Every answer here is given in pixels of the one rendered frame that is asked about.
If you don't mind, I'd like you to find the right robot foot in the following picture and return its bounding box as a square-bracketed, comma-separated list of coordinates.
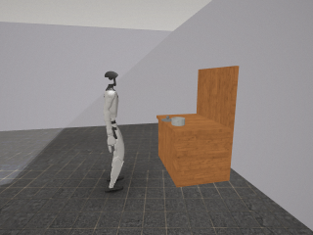
[105, 185, 123, 193]

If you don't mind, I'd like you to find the lid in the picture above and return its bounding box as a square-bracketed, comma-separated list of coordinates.
[161, 118, 172, 122]

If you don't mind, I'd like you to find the table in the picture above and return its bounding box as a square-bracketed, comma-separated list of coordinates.
[156, 66, 240, 188]

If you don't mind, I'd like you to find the robot right shin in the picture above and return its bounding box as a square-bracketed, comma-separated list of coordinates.
[109, 159, 124, 188]

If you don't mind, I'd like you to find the right robot forearm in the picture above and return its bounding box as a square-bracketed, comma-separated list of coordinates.
[104, 111, 113, 137]

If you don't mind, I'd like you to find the right robot hand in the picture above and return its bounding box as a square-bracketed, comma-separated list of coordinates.
[107, 136, 117, 153]

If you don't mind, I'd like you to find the pot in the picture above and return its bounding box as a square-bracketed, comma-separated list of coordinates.
[171, 117, 185, 126]

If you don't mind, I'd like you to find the right robot upper arm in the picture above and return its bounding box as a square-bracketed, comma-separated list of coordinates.
[103, 91, 115, 115]

